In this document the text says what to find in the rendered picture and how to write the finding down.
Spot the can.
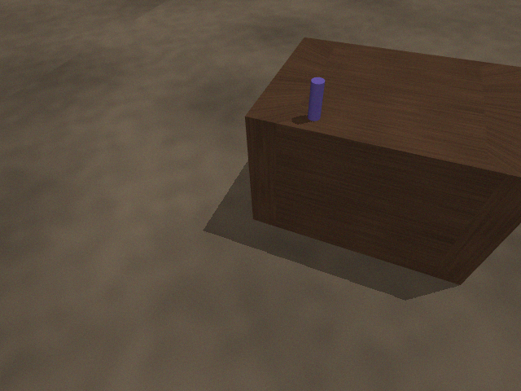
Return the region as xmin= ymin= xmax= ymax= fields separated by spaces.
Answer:
xmin=308 ymin=77 xmax=325 ymax=121

